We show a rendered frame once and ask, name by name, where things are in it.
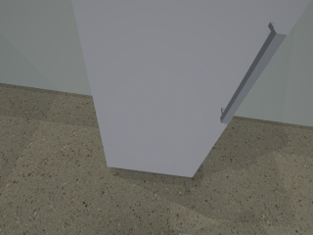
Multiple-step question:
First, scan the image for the handle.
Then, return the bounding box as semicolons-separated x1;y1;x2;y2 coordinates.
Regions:
220;22;287;124

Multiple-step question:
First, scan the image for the fridge door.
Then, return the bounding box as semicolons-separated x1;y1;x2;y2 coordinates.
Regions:
71;0;311;177

